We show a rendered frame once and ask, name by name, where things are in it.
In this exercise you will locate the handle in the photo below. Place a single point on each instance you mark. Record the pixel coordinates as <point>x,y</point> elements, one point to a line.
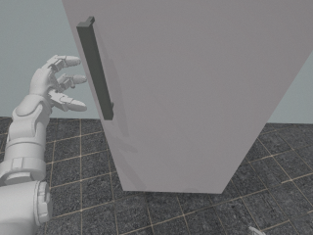
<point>90,48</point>

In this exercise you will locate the robot left upper arm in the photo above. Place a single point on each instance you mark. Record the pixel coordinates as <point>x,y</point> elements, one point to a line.
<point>24,207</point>

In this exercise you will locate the left robot hand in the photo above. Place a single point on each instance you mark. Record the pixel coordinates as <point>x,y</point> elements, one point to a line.
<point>44,83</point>

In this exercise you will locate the robot left forearm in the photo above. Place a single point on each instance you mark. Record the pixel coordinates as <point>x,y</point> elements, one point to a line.
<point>26,142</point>

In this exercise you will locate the fridge door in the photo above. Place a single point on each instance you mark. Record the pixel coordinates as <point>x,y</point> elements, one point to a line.
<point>192,82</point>

